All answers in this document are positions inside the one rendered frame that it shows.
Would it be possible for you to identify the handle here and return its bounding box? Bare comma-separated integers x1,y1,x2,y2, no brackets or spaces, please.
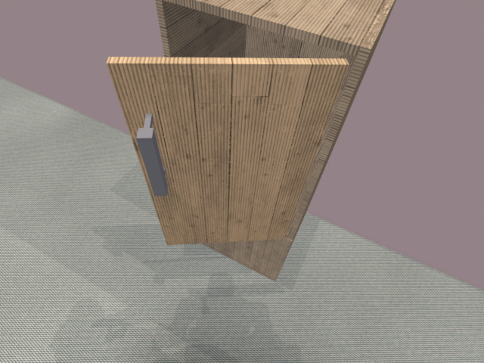
136,113,168,197

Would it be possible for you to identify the cupboard door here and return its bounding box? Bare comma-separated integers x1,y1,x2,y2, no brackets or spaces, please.
107,57,349,245

